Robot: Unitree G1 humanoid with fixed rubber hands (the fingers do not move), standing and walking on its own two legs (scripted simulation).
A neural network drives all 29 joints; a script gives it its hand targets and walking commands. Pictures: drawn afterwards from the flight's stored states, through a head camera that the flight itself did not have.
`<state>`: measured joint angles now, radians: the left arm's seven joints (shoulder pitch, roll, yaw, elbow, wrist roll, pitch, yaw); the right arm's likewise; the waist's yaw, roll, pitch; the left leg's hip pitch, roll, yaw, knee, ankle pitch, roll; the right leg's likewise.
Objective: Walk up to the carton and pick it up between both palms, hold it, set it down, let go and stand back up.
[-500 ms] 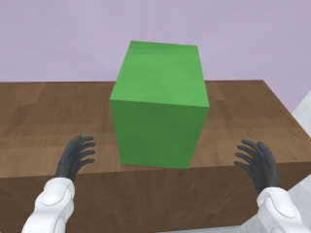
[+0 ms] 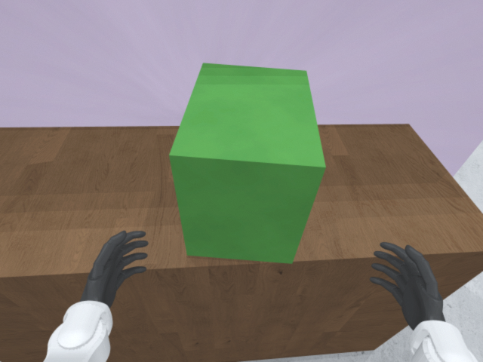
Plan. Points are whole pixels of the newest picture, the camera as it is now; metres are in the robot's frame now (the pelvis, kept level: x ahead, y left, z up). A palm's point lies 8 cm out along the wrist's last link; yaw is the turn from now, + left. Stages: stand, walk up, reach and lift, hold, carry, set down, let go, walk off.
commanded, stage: set down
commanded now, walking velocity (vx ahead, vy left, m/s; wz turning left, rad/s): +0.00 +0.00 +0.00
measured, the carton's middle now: (247, 162) +0.45 +0.01 +0.10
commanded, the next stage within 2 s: let go in 1.68 s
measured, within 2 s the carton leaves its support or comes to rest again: neither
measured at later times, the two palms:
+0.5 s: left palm (109, 302) +0.21 +0.22 +0.04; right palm (414, 311) +0.19 -0.22 +0.06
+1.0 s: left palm (109, 304) +0.21 +0.22 +0.03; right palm (404, 334) +0.18 -0.23 +0.00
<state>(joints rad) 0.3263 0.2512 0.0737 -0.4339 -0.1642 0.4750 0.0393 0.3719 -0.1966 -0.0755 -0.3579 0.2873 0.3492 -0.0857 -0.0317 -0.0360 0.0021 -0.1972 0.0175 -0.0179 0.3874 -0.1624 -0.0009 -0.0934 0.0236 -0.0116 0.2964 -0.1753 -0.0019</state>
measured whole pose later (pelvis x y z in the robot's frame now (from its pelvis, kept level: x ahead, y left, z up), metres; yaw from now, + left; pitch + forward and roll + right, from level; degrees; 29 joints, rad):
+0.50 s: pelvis +0.01 +0.00 +0.00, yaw +0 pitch -1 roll -1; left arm 0.39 0.23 0.07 -0.29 -0.16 0.37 0.01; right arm 0.43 -0.20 -0.06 -0.34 0.23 0.32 -0.05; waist -0.03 -0.02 0.01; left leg -0.20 0.02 -0.02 0.39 -0.18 -0.01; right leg -0.09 0.02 -0.01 0.30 -0.19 -0.01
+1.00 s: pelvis +0.01 +0.00 +0.00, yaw +0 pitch -1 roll -1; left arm 0.32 0.20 0.07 -0.07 -0.16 0.20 -0.06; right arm 0.40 -0.20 -0.06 -0.09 0.12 0.23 -0.02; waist -0.02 0.06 0.01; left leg -0.19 0.02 -0.02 0.38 -0.17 -0.01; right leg -0.09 0.02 -0.01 0.30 -0.19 -0.01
